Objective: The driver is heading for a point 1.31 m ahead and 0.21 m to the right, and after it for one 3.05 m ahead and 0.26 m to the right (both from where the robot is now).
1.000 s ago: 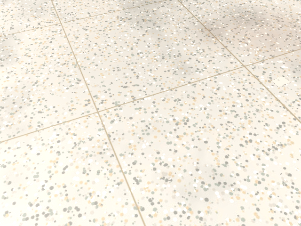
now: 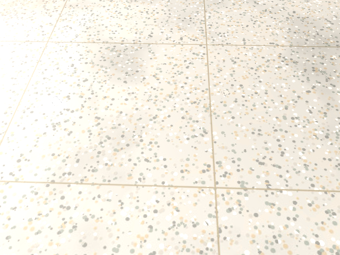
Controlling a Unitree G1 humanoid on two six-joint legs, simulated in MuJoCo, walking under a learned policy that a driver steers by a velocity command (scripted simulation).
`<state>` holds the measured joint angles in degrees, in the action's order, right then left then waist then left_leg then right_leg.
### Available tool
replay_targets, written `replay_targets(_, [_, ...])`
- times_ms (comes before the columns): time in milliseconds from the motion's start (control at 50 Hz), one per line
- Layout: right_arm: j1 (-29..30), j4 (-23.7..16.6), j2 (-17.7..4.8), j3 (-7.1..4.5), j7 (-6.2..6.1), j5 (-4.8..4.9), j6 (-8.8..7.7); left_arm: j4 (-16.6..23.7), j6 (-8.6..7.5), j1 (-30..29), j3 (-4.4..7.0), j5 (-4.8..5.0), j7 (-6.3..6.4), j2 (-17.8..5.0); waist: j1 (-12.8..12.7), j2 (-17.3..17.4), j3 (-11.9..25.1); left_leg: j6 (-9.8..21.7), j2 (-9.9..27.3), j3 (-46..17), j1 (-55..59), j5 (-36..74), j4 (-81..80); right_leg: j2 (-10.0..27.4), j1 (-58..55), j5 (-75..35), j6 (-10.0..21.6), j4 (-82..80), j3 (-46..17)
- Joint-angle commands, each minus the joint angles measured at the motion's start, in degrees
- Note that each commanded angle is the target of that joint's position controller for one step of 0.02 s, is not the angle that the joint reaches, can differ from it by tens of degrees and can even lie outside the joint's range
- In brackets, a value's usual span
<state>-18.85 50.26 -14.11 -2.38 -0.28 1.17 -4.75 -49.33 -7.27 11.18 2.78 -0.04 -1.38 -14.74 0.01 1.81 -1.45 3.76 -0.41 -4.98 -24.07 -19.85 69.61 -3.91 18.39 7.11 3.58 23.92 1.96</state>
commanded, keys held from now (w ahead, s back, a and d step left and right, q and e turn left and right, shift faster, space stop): w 0.48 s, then w+e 0.52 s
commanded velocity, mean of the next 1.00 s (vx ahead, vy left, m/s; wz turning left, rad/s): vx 0.50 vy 0.00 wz -0.15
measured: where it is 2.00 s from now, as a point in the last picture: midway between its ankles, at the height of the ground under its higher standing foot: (209, 137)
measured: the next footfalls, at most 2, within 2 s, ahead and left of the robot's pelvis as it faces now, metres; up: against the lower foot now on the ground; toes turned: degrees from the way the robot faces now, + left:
left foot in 0.38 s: +0.38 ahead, +0.16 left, +0.00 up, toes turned +2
right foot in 0.94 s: +0.66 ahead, -0.09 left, +0.00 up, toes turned -14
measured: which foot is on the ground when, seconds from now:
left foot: up 0.00-0.36, down 0.38-0.96, up 0.98-1.00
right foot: down 0.00-0.38, up 0.40-0.92, down 0.94-1.00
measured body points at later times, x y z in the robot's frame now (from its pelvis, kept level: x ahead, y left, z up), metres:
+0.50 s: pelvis +0.28 +0.07 +0.00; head +0.31 +0.08 +0.45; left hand +0.32 +0.34 -0.14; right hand +0.43 -0.19 -0.10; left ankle +0.34 +0.16 -0.74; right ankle +0.18 -0.08 -0.64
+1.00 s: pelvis +0.55 +0.01 -0.02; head +0.59 -0.01 +0.43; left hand +0.79 +0.21 -0.11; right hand +0.52 -0.27 -0.15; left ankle +0.38 +0.17 -0.66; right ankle +0.63 -0.08 -0.74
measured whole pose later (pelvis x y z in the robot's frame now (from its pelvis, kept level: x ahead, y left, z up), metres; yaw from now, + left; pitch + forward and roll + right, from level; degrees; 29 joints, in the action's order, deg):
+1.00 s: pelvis +0.55 +0.01 -0.02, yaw -14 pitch +3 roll +1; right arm -18.2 51.0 -15.2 -2.6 -0.8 0.2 -4.4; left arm -40.9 -3.6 5.3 3.5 1.0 -2.9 -15.3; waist 1.5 -0.5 -2.4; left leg -0.5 2.5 4.5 -9.2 -27.7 57.8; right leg -2.8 29.4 10.2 6.3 36.7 2.9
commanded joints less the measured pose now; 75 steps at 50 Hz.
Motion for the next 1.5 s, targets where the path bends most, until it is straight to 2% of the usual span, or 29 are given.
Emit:
replay_targets(20, [-1.7,-3.8,-3.3,-1.04,-0.19,-0.41,-0.48,1.84,-0.59,0.53,0.39,-0.35,-0.33,-3.81,1.32,-4.93,2.16,-0.19,7.2,-0.96,-9.93,4.15,-1.92,15.68,-7.2,0.34,10.45,-15.96,-18.52])
replay_targets(120, [7.39,-7.51,-2.44,-0.27,-0.38,-1.34,-0.54,-0.47,-0.15,5.54,1.16,0.42,0.51,-7.61,-0.64,-4.06,-0.2,-2.52,8.49,1.73,-14.58,15.72,-18.32,14.87,-7.27,-8.03,10.77,-18.24,-11.19])
replay_targets(260, [20.21,-11.81,-2.78,0.23,1.32,-0.01,-1.27,-3.4,1.52,12.74,1.0,1.54,0.91,-9.06,-4.85,-5.31,-2.18,-2.32,4.76,4.34,-10.6,22.49,-36.74,15.98,-13.96,-6.64,7.82,-14.69,-8.54])
replay_targets(320, [19.48,-12.74,-4.76,-0.42,2.11,-0.03,-1.84,-3.77,2.61,12.32,1.35,1.46,1.19,-10.19,-2.7,-6.24,-1.28,-0.02,3.4,4.91,-7.14,16.23,-40.36,18.33,-18.88,-11.8,6.36,-10.02,-9.55])
replay_targets(360, [6.68,-9.11,-8.78,-2.61,1.76,-0.31,-2.01,-3.14,3.18,10.65,0.88,0.96,1.29,-9.37,4.03,-5.43,6.5,2.79,1.01,6.77,11.1,15.58,-42.39,14.17,-16.34,-26.44,3.84,5.26,-5.69])
replay_targets(380, [-5.07,-6.95,-13.64,-4.03,1.16,-1.0,-1.89,-1.2,2.99,10.11,-0.24,-0.28,1.41,-7.05,8.3,0.57,15.59,6.93,11.45,-4.73,28.72,17.43,-41.14,10.48,-5.15,-15.16,1.55,23.7,-2.34])
replay_targets(400, [-8.49,-5.62,-18.13,-4.95,1.51,-1.36,-1.38,-0.76,1.6,17.49,-2.49,0.17,0.91,0.82,4.7,16.75,22.19,15.98,23.46,-30.83,47.25,8.31,-47.22,0.58,18.18,20.15,-1.81,43.03,-1.43])
replay_targets(420, [-8.7,-5.75,-11.87,-3.49,1.61,-0.86,-1.35,-1.67,0.39,15.42,-1.09,1.55,0.7,-5.64,6.38,11.49,21.39,15.34,23.12,-36.27,46.19,2.55,-51.4,3.17,25.04,25.05,-1.09,50.48,-8.61])
replay_targets(440, [-3.78,-6.6,-9.5,-2.62,1.48,-0.71,-1.45,0.12,-0.26,9.7,-0.09,2.57,0.54,-9.01,5.56,7.94,12.9,12.57,21.11,-27.42,38.74,5.78,-52.07,6.12,28.13,19.91,-0.22,51.2,-7.85])
replay_targets(480, [3.84,-7.88,-6.77,-1.71,1.79,-1.12,-1.36,1.07,0.11,4.82,0.14,1.15,1.05,-7.75,2.29,0.99,5.86,10.39,16.3,-15.69,24.23,16.1,-55.21,10.38,23.7,11.35,-0.88,45.28,-6.01])
replay_targets(600, [3.01,-4.51,-7.2,-2.26,1.37,-2.06,-2.78,1.57,3.58,4.27,0.36,1.4,1.33,-3.99,-0.64,0.95,1.24,9.54,13.98,-1.16,16.07,25.42,-62.17,11.28,22.28,0.39,-2.55,36.32,-8.73])
replay_targets(720, [1.41,-2.37,-8.37,-2.22,-0.04,-1.73,-2.36,5.06,3.12,-5.46,0.18,0.9,0.05,-2.73,2.34,0.81,-1.57,6.02,12.61,8.5,18.45,25.07,-63.8,9.07,21.8,-15.17,-2.03,18.86,-5.65])
replay_targets(820, [-2.92,0.31,-9.4,-2.52,-0.49,-1.1,-0.56,9.99,3.09,-13.0,-0.28,1.13,-1.81,-2.02,4.91,0.3,-3.94,5.11,16.08,11.23,29.66,30.19,-59.46,8.42,26.57,-9.16,-0.24,12.83,-2.2])
replay_targets(880, [-1.1,-0.34,-11.32,-3.0,-1.09,-0.79,0.8,11.98,3.18,-11.98,0.41,1.27,-2.89,-3.26,2.55,2.52,-1.47,3.35,16.66,13.84,32.04,50.73,-51.46,5.1,20.28,-0.4,2.23,11.81,2.68])
replay_targets(920, [0.38,-1.15,-12.64,-3.34,-1.81,-0.79,1.74,10.3,3.5,-1.48,2.45,1.44,-2.75,-6.61,-3.55,4.26,5.17,1.61,15.23,15.92,29.73,66.28,-36.18,0.37,5.06,2.18,5.0,10.49,5.53])
replay_targets(940, [0.84,-1.98,-12.46,-3.11,-2.07,-0.67,1.68,8.09,3.69,8.18,4.49,1.44,-1.87,-10.52,-8.36,2.16,10.17,-0.49,12.79,16.62,20.56,58.99,-22.31,0.64,-11.17,-1.19,7.63,7.06,1.56])
replay_targets(960, [-3.28,-4.38,-6.75,-1.28,-1.38,-2.27,0.34,7.32,4.17,13.87,6.28,1.22,-0.55,-17.33,-6.64,-10.94,16.77,-3.81,5.62,16.18,-3.06,20.36,-0.29,15.53,-33.72,-1.43,15.52,6.94,-23.24])
replay_targets(980, [-3.7,-5.75,-4.57,-0.01,-0.18,-1.76,-2.37,8.44,3.64,13.6,5.54,1.19,-0.59,-16.99,-4.84,-13.7,25.04,-4.53,-3.26,3.41,-17.3,-13.93,12.14,24.61,-43.78,4.87,23.26,-3.77,-50.89])
replay_targets(1000, [3.76,-7.43,-9.08,-1.36,0.65,0.48,-4.05,8.29,3.41,13.34,4.44,0.66,-0.53,-12.65,-7.55,-8.71,20.06,-3.0,0.68,-1.98,-23.23,-9.94,13.49,22.16,-40.97,5.18,19.22,-5.8,-43.87])
replay_targets(1020, [6.74,-8.73,-9.07,-1.19,0.74,1.05,-4.69,8.67,3.19,9.77,3.81,0.9,-0.42,-10.29,-5.83,-5.74,12.57,-1.99,3.16,-0.77,-23.79,-4.49,9.17,19.83,-32.06,1.55,16.6,-6.13,-34.73])
replay_targets(1060, [6.39,-8.15,-9.23,-1.95,-0.16,-1.15,-3.96,10.88,3.15,2.32,2.73,0.72,-0.38,-7.0,-0.58,-1.07,5.85,-2.86,6.98,0.05,-16.17,0.89,-0.13,15.24,-15.56,-8.17,13.75,-8.32,-24.37])
replay_targets(1140, [5.98,-9.77,-6.9,-1.95,-0.44,-2.25,-1.42,11.69,2.82,2.15,3.16,0.67,0.54,-8.54,1.75,-3.4,3.77,-6.25,6.93,1.77,-11.32,6.25,-9.35,11.73,-4.68,-16.13,14.07,-11.38,-18.25])
replay_targets(1260, [18.03,-12.98,-4.33,-0.66,0.41,-1.55,-1.93,9.91,3.54,7.89,3.21,1.28,1.9,-9.08,-3.64,-6.72,2.59,-7.04,2.69,3.4,-6.93,26.28,-34.29,8.48,-3.96,-8.17,9.4,-9.81,-14.52])
replay_targets(1360, [21.04,-14.91,-7.28,-1.46,1.8,-1.07,-3.16,7.95,3.82,11.02,3.1,1.14,1.96,-9.24,-4.39,-7.78,1.3,-3.51,2.2,2.2,-7.33,20.82,-40.77,13.93,-13.57,-6.98,8.45,-4.6,-21.03])
replay_targets(1420, [10.87,-12.59,-9.88,-2.95,1.44,-1.5,-3.7,8.37,4.28,8.86,2.75,0.8,1.94,-8.4,1.27,-8.21,5.62,0.53,0.91,4.27,6.8,18.09,-44.33,11.02,-14.63,-21.62,5.82,5.98,-19.55])
replay_targets(1440, [1.9,-11.57,-12.62,-3.72,1.09,-2.22,-3.79,9.58,4.18,8.12,1.76,0.11,1.83,-6.38,5.26,-4.3,13.45,4.44,8.47,-3.21,21.47,20.24,-42.26,7.67,-7.95,-16.49,3.77,20.05,-16.14])
replay_targets(1460, [-5.75,-9.47,-17.35,-5.26,1.15,-2.45,-3.12,9.38,3.31,16.76,0.63,1.24,1.72,-2.67,4.03,11.25,21.85,14.37,20.41,-26.3,43.9,11.37,-44.04,-1.22,13.58,5.58,-1.11,41.7,-9.77])
replay_targets(1480, [-7.83,-8.12,-13.19,-4.36,1.71,-0.79,-2.75,8.99,2.74,16.34,0.64,1.73,1.63,-5.0,4.97,14.1,20.86,14.99,23.3,-39.58,45.07,-2.56,-51.82,-0.93,23.77,25.51,-1.4,48.73,-12.31])
replay_targets(1500, [-4.02,-8.8,-9.69,-3.29,1.53,-0.29,-2.49,9.97,2.62,9.79,1.72,2.25,1.47,-9.17,5.58,7.27,11.33,12.07,21.51,-33.18,37.56,-8.37,-53.04,2.53,27.9,21.4,-1.0,51.91,-12.62])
